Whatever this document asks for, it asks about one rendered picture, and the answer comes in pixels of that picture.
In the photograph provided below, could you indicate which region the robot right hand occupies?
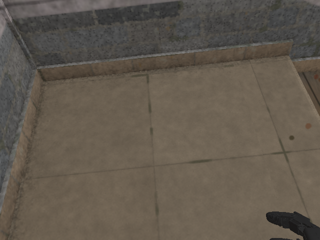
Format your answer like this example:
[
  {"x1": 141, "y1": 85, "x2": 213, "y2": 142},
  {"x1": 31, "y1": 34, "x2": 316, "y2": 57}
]
[{"x1": 266, "y1": 211, "x2": 320, "y2": 240}]

